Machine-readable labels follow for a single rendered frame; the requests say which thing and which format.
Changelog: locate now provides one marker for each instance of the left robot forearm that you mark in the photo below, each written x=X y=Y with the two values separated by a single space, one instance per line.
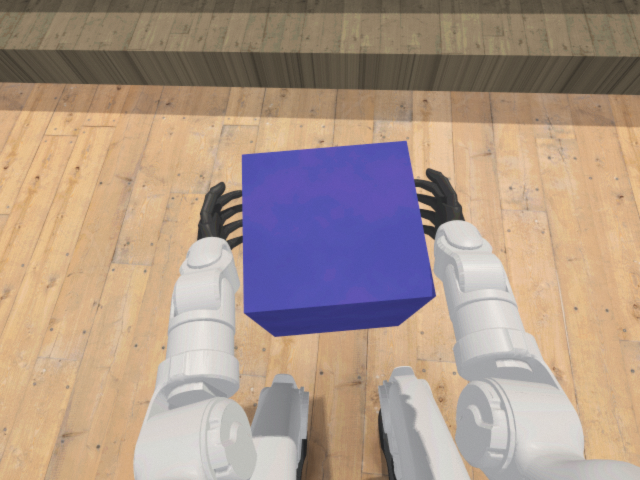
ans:
x=200 y=362

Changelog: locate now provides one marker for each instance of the left robot upper arm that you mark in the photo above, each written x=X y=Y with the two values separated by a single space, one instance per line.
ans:
x=207 y=440

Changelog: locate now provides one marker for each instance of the carton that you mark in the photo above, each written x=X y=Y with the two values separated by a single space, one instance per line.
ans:
x=333 y=239

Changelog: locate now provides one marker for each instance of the robot right shin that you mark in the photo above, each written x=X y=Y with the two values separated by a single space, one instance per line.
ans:
x=399 y=371

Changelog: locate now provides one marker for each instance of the robot right foot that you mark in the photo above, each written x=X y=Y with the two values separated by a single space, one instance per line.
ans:
x=385 y=448

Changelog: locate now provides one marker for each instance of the right robot upper arm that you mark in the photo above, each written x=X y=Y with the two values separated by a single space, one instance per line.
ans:
x=519 y=430

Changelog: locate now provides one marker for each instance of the right robot forearm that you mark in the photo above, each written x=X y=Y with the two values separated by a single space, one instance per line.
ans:
x=490 y=337

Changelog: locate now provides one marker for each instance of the right robot hand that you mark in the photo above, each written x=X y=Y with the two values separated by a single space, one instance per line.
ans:
x=445 y=203

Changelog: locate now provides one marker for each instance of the left robot hand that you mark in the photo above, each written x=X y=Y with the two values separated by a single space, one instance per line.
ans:
x=212 y=220

